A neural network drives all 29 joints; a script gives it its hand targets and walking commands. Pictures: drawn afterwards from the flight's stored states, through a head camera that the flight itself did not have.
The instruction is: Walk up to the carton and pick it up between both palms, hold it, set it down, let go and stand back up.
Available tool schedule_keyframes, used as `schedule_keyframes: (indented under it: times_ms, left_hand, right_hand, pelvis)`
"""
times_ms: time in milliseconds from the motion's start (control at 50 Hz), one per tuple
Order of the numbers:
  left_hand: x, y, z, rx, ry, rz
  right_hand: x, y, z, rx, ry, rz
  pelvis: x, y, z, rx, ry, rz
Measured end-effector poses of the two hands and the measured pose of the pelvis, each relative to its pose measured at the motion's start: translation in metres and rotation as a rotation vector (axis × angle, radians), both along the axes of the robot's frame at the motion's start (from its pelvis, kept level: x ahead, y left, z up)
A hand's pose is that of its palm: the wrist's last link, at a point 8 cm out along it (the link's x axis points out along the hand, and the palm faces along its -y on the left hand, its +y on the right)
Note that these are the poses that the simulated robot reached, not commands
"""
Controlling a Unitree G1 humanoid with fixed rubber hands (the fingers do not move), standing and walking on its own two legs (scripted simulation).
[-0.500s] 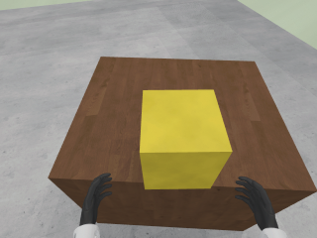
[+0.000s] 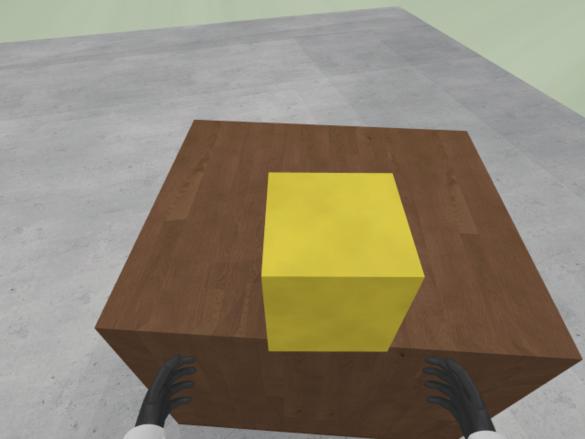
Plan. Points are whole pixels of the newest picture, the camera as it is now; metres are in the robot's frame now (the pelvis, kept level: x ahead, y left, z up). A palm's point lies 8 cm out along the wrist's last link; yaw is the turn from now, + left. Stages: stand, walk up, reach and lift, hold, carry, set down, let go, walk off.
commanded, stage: set down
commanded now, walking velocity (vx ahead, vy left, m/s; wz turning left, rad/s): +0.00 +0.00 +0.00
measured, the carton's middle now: (329, 264) +0.38 -0.04 +0.00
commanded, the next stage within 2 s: let go in 0.56 s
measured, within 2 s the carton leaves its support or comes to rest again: neither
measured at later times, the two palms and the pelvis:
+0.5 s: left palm (145, 435) +0.14 +0.22 -0.08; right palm (478, 438) +0.14 -0.23 -0.08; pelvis -0.01 -0.01 +0.00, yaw +1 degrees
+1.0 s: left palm (144, 429) +0.15 +0.23 -0.08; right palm (479, 430) +0.15 -0.24 -0.08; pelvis -0.01 -0.01 +0.00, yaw +1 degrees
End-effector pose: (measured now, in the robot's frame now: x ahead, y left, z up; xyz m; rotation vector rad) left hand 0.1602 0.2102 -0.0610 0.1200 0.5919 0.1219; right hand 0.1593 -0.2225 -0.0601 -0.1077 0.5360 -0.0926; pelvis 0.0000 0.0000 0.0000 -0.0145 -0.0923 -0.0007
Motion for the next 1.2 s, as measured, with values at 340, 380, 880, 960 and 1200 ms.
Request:
schedule_keyframes:
  times_ms: [340,380,880,960,1200]
  left_hand:
    - [-0.007,0.01,-0.011,0.033,0.172,0.012]
    - [-0.009,0.01,-0.012,0.032,0.194,0.012]
    - [-0.009,0.015,-0.016,0.035,0.238,0.012]
    - [-0.01,0.016,-0.016,0.034,0.236,0.012]
    - [-0.027,0.03,-0.026,0.087,0.245,-0.013]
  right_hand:
    - [-0.008,-0.007,-0.011,-0.043,0.146,0.024]
    - [-0.011,-0.008,-0.014,-0.042,0.163,0.022]
    - [-0.007,-0.015,-0.02,-0.076,0.18,0.036]
    - [-0.008,-0.014,-0.019,-0.078,0.175,0.039]
    - [-0.029,-0.019,-0.035,-0.097,0.348,0.007]
  pelvis:
    - [-0.01,-0.006,0.0,0.009,0.016,0.005]
    - [-0.009,-0.007,0.0,0.008,0.017,0.006]
    - [-0.005,-0.011,-0.001,0.004,0.019,0.019]
    - [-0.007,-0.009,-0.001,0.004,0.014,0.018]
    - [-0.013,-0.005,-0.004,0.001,0.054,0.021]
